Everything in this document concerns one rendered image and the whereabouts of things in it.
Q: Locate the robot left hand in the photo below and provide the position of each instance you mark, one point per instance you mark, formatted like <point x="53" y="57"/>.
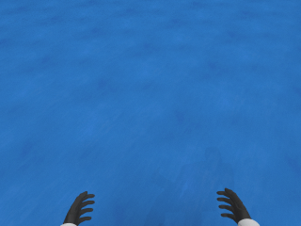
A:
<point x="75" y="212"/>

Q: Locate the robot right hand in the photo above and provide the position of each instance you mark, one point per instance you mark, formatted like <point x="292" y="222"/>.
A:
<point x="237" y="208"/>

